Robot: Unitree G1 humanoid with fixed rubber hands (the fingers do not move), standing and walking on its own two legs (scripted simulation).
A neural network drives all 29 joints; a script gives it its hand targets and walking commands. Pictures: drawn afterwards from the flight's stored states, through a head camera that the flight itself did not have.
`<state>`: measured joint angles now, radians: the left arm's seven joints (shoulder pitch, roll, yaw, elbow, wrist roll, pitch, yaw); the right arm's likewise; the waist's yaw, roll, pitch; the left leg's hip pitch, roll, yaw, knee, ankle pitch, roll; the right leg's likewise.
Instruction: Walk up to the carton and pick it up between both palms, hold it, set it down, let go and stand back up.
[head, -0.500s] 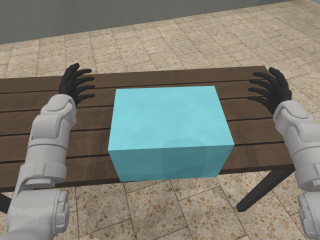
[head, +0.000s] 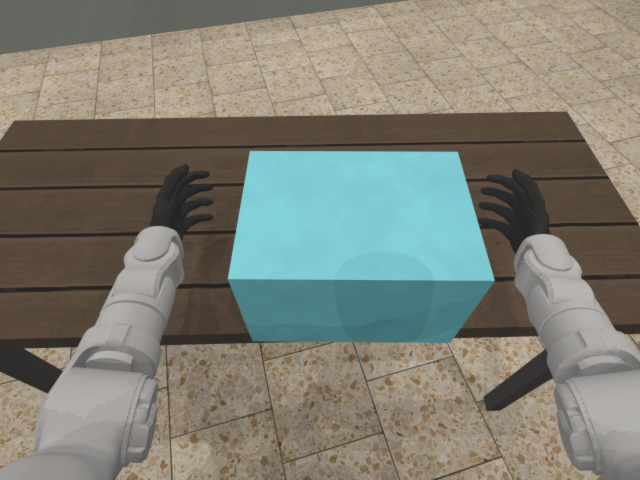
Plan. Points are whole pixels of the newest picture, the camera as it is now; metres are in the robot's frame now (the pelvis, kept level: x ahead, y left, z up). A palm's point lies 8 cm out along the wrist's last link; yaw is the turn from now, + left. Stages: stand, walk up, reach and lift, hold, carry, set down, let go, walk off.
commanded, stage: reach and lift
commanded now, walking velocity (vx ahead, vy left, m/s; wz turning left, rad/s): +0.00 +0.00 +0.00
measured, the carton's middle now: (352, 249) +0.42 +0.01 +0.02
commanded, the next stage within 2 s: none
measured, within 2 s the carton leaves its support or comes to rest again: neither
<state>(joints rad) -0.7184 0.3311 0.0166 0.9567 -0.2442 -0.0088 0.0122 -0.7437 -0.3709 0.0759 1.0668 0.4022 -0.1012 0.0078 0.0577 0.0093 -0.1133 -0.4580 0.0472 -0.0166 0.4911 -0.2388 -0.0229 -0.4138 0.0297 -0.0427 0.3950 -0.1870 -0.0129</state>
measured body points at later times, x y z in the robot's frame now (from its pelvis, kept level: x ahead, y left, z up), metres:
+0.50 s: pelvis -0.02 -0.01 -0.02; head +0.04 -0.01 +0.43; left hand +0.42 +0.22 +0.06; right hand +0.44 -0.21 +0.07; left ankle -0.01 +0.13 -0.74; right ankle -0.01 -0.11 -0.74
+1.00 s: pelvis -0.03 -0.01 -0.03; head +0.03 +0.00 +0.42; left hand +0.42 +0.20 +0.05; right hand +0.43 -0.18 +0.05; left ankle -0.01 +0.13 -0.74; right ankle -0.01 -0.11 -0.74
